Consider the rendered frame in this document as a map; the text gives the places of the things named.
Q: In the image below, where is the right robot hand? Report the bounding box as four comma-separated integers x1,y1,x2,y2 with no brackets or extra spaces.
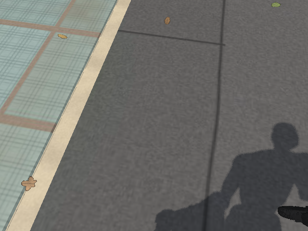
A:
277,206,308,227

